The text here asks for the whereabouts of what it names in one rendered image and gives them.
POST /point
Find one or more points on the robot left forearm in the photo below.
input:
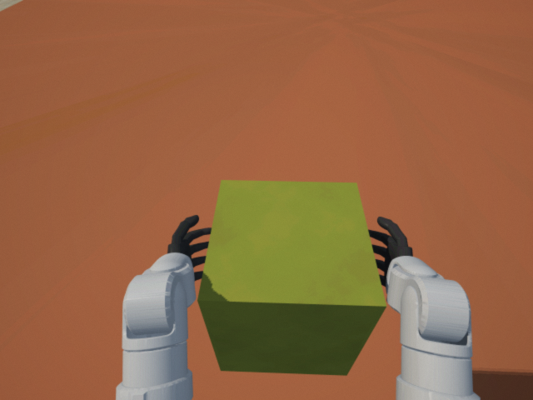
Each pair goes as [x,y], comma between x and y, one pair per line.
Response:
[154,332]

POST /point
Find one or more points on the carton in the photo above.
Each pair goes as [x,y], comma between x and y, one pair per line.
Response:
[290,282]

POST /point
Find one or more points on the robot right forearm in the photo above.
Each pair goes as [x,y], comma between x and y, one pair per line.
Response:
[436,335]

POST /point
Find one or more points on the robot left hand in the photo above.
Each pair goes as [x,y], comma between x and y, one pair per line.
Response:
[182,238]

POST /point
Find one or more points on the robot right hand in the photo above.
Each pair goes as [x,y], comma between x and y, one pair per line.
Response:
[396,243]

